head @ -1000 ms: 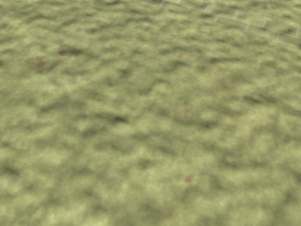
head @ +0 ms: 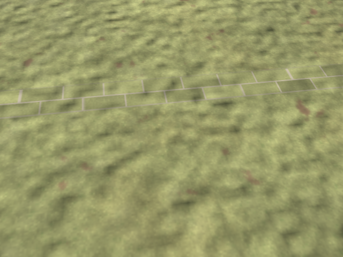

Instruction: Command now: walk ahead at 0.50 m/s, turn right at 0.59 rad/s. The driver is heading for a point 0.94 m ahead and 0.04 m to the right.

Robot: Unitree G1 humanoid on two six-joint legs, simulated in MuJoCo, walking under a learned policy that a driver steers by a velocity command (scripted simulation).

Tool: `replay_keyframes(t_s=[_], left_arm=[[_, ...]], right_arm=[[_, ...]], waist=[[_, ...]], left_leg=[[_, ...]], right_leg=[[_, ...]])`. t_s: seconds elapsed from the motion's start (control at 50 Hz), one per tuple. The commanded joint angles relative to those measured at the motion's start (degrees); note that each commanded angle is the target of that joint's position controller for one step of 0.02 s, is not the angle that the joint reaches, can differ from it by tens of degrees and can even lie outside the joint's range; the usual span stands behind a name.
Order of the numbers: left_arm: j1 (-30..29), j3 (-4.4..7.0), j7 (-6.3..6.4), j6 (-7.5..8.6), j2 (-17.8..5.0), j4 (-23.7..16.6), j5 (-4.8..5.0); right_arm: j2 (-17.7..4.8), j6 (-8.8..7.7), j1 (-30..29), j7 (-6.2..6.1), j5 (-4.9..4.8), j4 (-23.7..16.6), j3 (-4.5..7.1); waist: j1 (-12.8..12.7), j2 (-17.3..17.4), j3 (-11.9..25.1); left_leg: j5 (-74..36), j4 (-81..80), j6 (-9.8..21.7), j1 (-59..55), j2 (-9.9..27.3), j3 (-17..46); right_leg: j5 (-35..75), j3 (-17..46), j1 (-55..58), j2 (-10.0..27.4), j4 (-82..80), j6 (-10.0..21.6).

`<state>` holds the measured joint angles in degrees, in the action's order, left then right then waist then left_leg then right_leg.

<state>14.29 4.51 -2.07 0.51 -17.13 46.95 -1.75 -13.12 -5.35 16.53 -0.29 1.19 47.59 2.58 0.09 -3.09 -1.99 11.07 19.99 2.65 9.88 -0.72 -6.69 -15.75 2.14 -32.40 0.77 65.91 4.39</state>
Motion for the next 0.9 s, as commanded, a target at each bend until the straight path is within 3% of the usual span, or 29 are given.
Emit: replay_keyframes(t_s=[0.02,0.12,0.18,0.22,0.26,0.28,0.3,0.32,0.34,0.36,0.38,0.4,0.44,0.46,0.52,0.62,0.74,0.78,0.82,0.86,0.88,0.9], left_arm=[[-1.31,-0.38,-0.92,-0.31,-0.32,-4.38,-0.31],[-11.45,-1.76,-2.01,0.12,1.41,-8.43,0.02],[-15.75,-2.18,-2.44,0.23,1.46,-10.42,-0.24],[-16.39,-2.14,-2.15,0.33,1.22,-10.9,-0.62],[-13.19,-1.74,-1.46,0.59,0.49,-9.97,-1.08],[-8.0,-1.25,-1.11,1.04,-0.31,-8.27,-1.29],[0.9,-0.54,-0.56,1.72,-1.33,-5.06,-1.82],[9.67,0.7,0.38,2.14,-5.51,-3.1,-2.72],[9.28,1.71,1.12,1.99,-11.12,-3.67,-1.66],[10.07,1.82,1.77,1.43,-10.08,-4.04,0.28],[6.12,1.17,2.16,1.59,-8.03,-3.16,0.66],[3.73,0.34,2.02,2.03,-5.16,-2.77,0.72],[0.38,-0.78,1.94,2.92,-1.95,-2.45,1.13],[0.72,-1.04,1.84,3.46,-1.36,-2.14,1.18],[3.59,-0.7,1.74,4.41,-2.85,-0.19,1.61],[8.92,-0.92,1.75,4.55,-2.69,2.39,1.57],[14.39,-1.31,2.39,4.59,-3.05,5.55,0.89],[14.92,-1.28,2.83,4.49,-3.68,6.46,0.6],[13.17,-1.2,3.18,4.51,-4.57,6.76,0.39],[11.42,-0.95,3.2,4.37,-5.79,7.09,0.15],[10.83,-1.18,3.12,4.36,-5.4,6.79,0.51],[13.2,-2.21,2.82,4.56,-1.62,4.63,1.83]], right_arm=[[-5.39,-1.2,2.98,0.03,-0.28,-1.64,1.24],[-6.42,-0.93,5.13,-0.14,-0.05,-0.29,1.42],[-7.71,-0.48,7.93,-0.57,-0.1,1.0,1.69],[-8.32,0.23,9.83,-0.73,-0.04,2.25,1.66],[-9.9,1.0,10.57,-0.85,0.02,3.27,1.74],[-10.47,1.47,10.76,-0.86,0.02,3.61,1.69],[-10.14,1.9,10.37,-0.84,-0.33,3.46,1.36],[-7.72,1.85,10.07,-0.62,-0.46,1.29,0.54],[-2.2,1.75,13.59,0.59,-1.33,-1.9,-0.54],[-8.85,1.94,6.04,0.23,-0.38,-2.3,1.35],[-7.72,1.45,2.45,0.52,-1.15,-3.64,1.17],[-6.7,1.05,2.88,0.71,-1.27,-3.06,0.8],[-5.53,2.59,6.74,1.09,0.29,-0.99,0.67],[-5.11,3.37,7.54,1.39,0.7,-0.42,0.74],[-4.49,4.3,4.02,2.14,0.97,-1.12,0.96],[-4.42,4.22,-6.92,2.17,0.55,-4.13,0.91],[-3.84,3.6,-16.73,2.33,0.46,-7.43,0.06],[-4.15,3.26,-18.1,2.33,0.45,-8.34,0.02],[-4.61,2.83,-15.39,2.01,0.34,-7.87,0.22],[-6.33,2.23,-4.12,0.94,0.41,-4.23,1.22],[-8.14,1.61,5.79,0.26,1.22,-1.17,2.03],[-14.09,1.3,13.85,-0.45,2.61,-0.05,3.45]], waist=[[-0.16,8.56,1.23],[1.55,8.17,-1.68],[2.66,7.84,-2.94],[2.57,7.78,-3.11],[0.71,8.89,-0.8],[-1.58,8.78,2.19],[-5.53,6.84,7.01],[-8.76,1.38,14.01],[-4.68,-11.12,18.99],[-7.5,-0.77,17.02],[-5.26,-0.41,9.28],[-2.78,1.27,5.3],[1.32,0.53,3.08],[1.8,0.19,3.17],[1.87,0.44,0.88],[-0.78,0.34,-2.34],[-3.51,0.01,-4.3],[-3.32,-0.12,-4.69],[-1.22,-0.63,-3.51],[3.81,-0.75,2.74],[7.94,0.99,8.49],[8.84,9.33,16.4]], left_leg=[[-19.93,-9.66,5.79,-6.42,15.43,8.44],[-20.63,-11.03,4.95,-5.93,14.05,0.59],[-22.8,-10.54,4.63,-8.84,15.7,-1.37],[-29.74,-7.88,4.55,-11.59,16.47,-2.43],[-46.38,-0.19,4.32,-13.8,16.9,-3.96],[-50.57,7.22,4.07,-13.82,16.68,-4.83],[-46.19,18.15,3.06,-9.06,15.16,-6.72],[-24.85,34.1,1.96,3.53,13.33,-6.85],[22.08,53.81,-0.77,25.47,2.73,-4.59],[17.79,57.57,-0.41,29.6,2.94,5.17],[11.86,55.72,0.2,31.09,5.19,6.53],[8.95,50.95,0.27,28.04,6.62,6.69],[7.01,45.51,-0.53,21.27,7.88,6.87],[6.37,44.62,-0.88,19.57,7.53,6.52],[1.75,41.12,-1.97,23.11,7.69,5.75],[-7.61,30.37,-3.11,30.33,7.88,5.31],[-10.59,18.54,-1.06,30.4,5.25,3.24],[-8.0,15.61,0.44,29.3,4.22,2.93],[-3.85,12.74,2.43,23.07,1.97,1.88],[-1.38,9.29,4.63,8.61,-2.06,0.39],[-3.47,7.39,6.44,-5.75,0.5,3.16],[2.38,6.15,10.72,-21.72,16.06,22.49]], right_leg=[[5.02,0.59,-8.68,2.86,-0.54,-0.72],[13.88,-3.52,-6.1,3.1,-17.6,-1.12],[11.97,-6.19,-3.22,2.53,-25.12,0.42],[7.61,-7.66,-0.45,0.61,-28.75,2.03],[2.1,-9.19,6.17,-3.01,-31.4,4.13],[1.5,-9.13,12.51,-4.98,-34.02,5.35],[4.72,-8.42,24.98,-6.06,-38.74,6.65],[-1.28,5.15,40.44,5.23,-39.39,9.18],[2.3,35.05,53.7,23.03,-44.75,17.04],[7.87,34.9,49.92,21.73,-47.67,16.02],[15.14,24.05,43.1,18.94,-48.09,14.29],[21.2,18.02,35.82,15.87,-49.63,11.94],[23.25,10.31,27.64,11.23,-52.81,8.68],[23.86,9.1,25.96,10.43,-54.07,8.56],[22.64,6.83,25.17,9.16,-57.68,8.76],[23.31,4.62,29.25,8.34,-59.52,7.67],[30.09,2.9,36.66,9.79,-57.8,7.17],[33.9,2.96,39.54,11.05,-56.12,7.06],[45.04,1.75,40.27,11.33,-51.88,6.04],[57.64,0.0,39.46,9.69,-38.38,4.41],[49.94,-1.7,32.25,7.47,-25.98,3.45],[25.8,-4.76,17.03,1.97,-6.15,1.77]])
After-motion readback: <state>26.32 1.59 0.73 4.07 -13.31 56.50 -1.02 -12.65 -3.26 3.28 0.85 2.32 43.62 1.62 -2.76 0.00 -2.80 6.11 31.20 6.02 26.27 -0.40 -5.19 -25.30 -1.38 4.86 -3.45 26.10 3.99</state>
